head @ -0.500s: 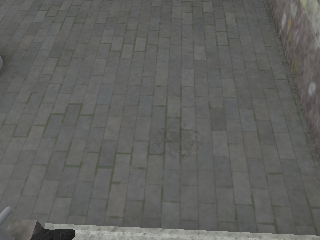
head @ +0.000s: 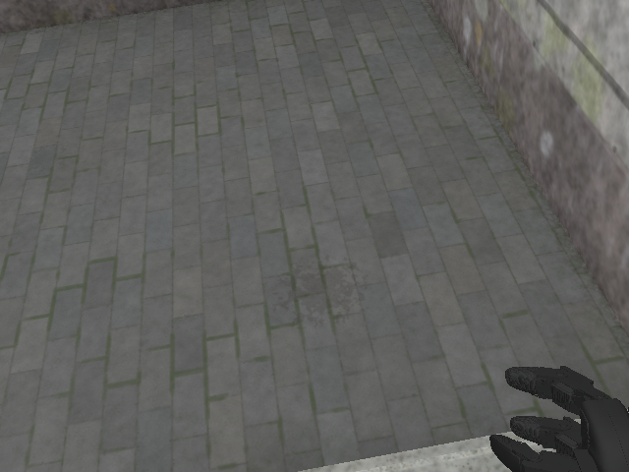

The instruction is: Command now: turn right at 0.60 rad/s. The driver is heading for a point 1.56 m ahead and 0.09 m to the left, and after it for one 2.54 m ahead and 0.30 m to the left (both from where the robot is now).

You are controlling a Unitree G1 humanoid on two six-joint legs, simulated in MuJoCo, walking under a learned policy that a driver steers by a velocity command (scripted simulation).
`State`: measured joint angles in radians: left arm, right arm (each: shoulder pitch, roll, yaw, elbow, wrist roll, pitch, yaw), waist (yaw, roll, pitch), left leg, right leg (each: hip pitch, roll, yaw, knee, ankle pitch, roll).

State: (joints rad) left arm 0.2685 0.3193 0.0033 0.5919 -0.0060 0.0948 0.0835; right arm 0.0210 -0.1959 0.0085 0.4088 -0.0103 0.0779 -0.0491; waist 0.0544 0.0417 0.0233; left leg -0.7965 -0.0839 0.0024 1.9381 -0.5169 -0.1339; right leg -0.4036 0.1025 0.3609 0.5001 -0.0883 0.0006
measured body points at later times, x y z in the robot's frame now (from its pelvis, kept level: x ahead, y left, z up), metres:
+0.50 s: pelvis -0.06 +0.06 +0.13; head -0.03 +0.09 +0.58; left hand +0.11 +0.26 +0.01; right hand +0.05 -0.18 +0.04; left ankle -0.09 +0.13 -0.57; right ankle -0.06 -0.13 -0.50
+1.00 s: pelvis -0.08 +0.02 +0.18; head -0.07 +0.02 +0.63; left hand +0.03 +0.25 +0.04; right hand -0.05 -0.23 +0.03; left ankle -0.09 +0.13 -0.57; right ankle -0.09 -0.12 -0.57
